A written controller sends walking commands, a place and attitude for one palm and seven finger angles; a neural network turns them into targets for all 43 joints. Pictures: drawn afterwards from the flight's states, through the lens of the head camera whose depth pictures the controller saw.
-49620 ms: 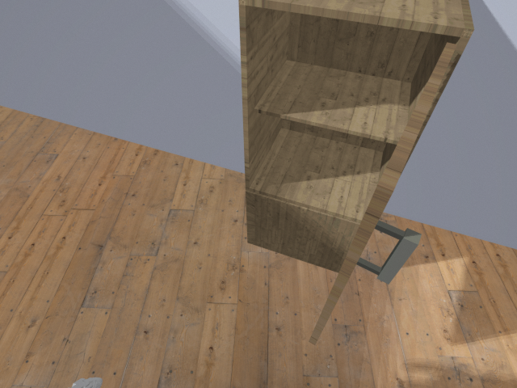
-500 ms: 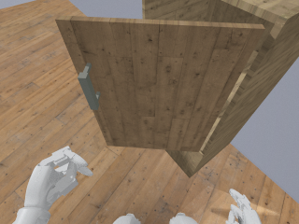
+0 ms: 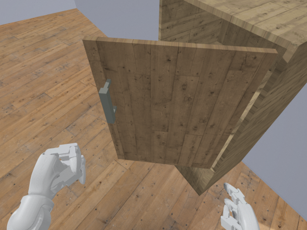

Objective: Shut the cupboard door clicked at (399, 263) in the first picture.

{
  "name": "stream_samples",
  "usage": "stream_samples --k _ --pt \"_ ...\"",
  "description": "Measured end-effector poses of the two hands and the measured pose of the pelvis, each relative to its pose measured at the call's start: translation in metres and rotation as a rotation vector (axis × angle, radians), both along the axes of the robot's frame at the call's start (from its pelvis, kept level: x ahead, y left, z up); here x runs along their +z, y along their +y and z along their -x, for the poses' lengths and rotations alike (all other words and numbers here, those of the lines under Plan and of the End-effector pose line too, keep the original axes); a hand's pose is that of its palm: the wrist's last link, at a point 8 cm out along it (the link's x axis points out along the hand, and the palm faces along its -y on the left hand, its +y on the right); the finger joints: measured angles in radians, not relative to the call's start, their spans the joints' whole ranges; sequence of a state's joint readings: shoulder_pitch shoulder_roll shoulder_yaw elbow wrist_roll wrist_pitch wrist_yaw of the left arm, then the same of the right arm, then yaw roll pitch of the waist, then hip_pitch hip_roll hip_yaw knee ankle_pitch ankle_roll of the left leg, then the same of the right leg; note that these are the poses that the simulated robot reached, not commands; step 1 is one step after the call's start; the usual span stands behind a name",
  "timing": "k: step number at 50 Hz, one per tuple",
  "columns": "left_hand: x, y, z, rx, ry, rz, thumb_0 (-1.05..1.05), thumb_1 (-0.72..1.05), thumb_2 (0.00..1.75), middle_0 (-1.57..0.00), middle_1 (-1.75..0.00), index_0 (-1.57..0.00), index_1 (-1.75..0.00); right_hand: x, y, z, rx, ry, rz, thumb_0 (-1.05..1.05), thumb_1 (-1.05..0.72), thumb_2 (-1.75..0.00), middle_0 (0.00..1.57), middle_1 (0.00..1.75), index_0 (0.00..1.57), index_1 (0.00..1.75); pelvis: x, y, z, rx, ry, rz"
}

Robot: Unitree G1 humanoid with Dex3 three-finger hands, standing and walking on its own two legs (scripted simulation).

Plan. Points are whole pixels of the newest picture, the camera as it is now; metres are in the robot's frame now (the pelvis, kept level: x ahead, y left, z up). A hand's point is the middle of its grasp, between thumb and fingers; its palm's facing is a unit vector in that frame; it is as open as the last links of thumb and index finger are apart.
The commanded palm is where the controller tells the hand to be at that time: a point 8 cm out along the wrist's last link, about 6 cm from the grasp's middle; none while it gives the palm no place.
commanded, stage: raise the hand and make a fist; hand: left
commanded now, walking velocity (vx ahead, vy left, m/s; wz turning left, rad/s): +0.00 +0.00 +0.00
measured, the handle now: (109, 101) +0.43 +0.17 +0.09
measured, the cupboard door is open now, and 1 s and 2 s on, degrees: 48 48 48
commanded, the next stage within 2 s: bring the fist close to the handle in 0.44 s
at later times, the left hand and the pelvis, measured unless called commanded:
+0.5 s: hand (85, 174) +0.22 +0.17 +0.09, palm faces -0.01 -1.00 -0.05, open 3.1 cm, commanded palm +0.19 +0.22 +0.09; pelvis -0.01 -0.02 +0.01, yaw +0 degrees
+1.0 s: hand (101, 150) +0.27 +0.15 +0.10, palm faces -0.03 -1.00 -0.04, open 3.1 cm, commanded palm +0.25 +0.20 +0.09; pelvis -0.01 -0.03 +0.01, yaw +0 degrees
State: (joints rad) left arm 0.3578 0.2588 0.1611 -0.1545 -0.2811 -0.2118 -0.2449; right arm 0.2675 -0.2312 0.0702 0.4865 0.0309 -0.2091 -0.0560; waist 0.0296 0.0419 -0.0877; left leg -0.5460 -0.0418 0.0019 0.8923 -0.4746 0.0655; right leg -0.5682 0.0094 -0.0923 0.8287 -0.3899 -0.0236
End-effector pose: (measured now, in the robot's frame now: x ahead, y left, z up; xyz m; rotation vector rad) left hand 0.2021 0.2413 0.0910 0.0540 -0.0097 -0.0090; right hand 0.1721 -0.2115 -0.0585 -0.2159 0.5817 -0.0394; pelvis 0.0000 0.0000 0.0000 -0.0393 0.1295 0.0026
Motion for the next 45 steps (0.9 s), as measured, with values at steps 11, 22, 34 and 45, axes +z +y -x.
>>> stream_samples --k 11,22,34,45 --pt "0.004 -0.003 -0.004 -0.011 0.022 0.01 0.02 0.9 0.9 -1.29 -1.5 -1.3 -1.5 0.002 -0.021 0.019 -0.042 0.028 0.027 0.02 -0.9 -0.9 0.2 0.3 0.21 0.3 0.006 -0.004 0.003 -0.006 -0.023 -0.01" --pt "0.005 -0.014 0.005 0.0 0.004 0.0 0.02 0.9 0.9 -1.3 -1.5 -1.3 -1.5 0.003 -0.034 0.023 -0.046 0.011 0.031 0.02 -0.9 -0.9 0.2 0.3 0.2 0.3 0.006 -0.014 0.009 -0.006 -0.034 -0.018" --pt "0.005 -0.024 0.003 -0.002 -0.004 0.0 0.02 0.89 0.9 -1.3 -1.5 -1.3 -1.5 -0.001 -0.038 0.019 -0.034 0.003 0.021 0.02 -0.9 -0.9 0.2 0.3 0.2 0.3 0.005 -0.023 0.011 0.001 -0.033 -0.021" --pt "0.003 -0.031 -0.036 -0.019 0.008 0.008 0.02 0.89 0.9 -1.3 -1.5 -1.3 -1.5 -0.007 -0.045 0.024 -0.056 0.046 0.02 0.02 -0.9 -0.9 0.2 0.3 0.21 0.3 0.006 -0.026 0.01 -0.004 -0.023 -0.028"
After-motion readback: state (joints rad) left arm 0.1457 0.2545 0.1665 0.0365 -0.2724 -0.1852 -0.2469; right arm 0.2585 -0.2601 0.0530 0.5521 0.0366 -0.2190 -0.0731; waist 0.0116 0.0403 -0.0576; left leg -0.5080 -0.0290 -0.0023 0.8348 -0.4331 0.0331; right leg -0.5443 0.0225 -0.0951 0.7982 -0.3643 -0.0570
